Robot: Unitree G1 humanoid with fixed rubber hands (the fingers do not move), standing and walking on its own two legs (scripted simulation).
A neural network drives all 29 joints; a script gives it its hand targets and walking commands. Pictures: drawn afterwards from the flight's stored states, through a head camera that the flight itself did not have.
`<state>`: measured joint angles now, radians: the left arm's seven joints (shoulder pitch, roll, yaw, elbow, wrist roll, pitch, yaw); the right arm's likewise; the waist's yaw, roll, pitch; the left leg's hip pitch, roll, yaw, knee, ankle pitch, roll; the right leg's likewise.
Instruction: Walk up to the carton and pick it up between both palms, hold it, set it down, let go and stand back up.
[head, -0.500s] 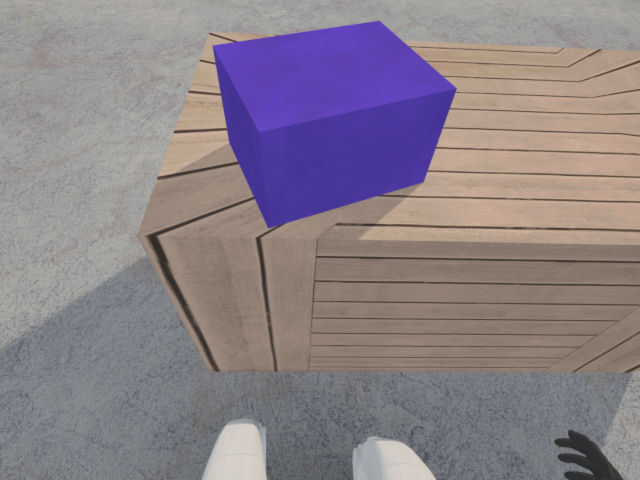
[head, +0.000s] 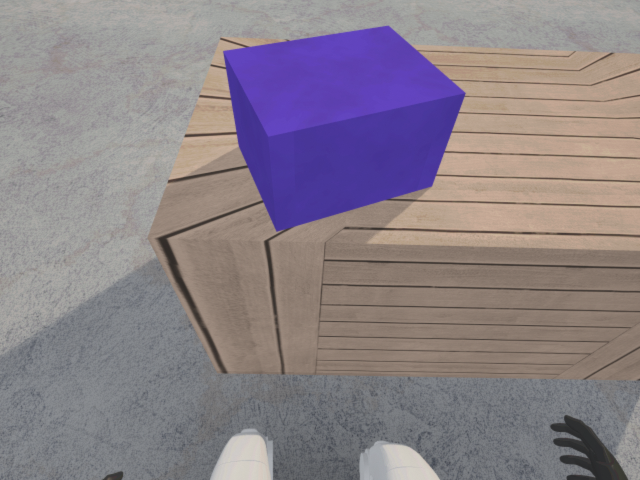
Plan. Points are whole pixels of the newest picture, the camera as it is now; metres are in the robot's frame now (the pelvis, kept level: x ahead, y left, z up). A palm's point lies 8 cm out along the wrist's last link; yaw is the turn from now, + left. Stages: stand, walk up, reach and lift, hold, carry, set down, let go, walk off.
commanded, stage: walk up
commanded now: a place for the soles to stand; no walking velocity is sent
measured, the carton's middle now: (335, 123) +0.66 +0.00 +0.05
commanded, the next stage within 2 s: none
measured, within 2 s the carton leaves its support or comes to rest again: neither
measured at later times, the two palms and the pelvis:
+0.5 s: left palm out of the picture +0.08 +0.31 -0.11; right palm out of the picture +0.10 -0.32 -0.06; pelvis +0.01 +0.00 +0.00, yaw +0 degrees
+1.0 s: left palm (4, 477) +0.13 +0.40 -0.09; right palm (516, 450) +0.16 -0.21 -0.04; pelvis +0.08 +0.10 +0.03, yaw +0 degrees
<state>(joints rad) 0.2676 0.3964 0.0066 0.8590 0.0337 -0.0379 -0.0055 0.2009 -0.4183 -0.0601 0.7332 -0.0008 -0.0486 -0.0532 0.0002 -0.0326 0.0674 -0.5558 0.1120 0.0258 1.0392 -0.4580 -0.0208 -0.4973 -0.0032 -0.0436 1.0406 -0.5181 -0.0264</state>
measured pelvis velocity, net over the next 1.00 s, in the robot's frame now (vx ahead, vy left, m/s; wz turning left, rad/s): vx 0.08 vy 0.10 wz -0.01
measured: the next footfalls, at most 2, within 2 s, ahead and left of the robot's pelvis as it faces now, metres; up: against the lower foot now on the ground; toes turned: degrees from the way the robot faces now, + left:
left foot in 0.78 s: +0.18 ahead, +0.17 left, +0.00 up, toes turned +3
right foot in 1.40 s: +0.23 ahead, -0.09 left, +0.00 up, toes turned -1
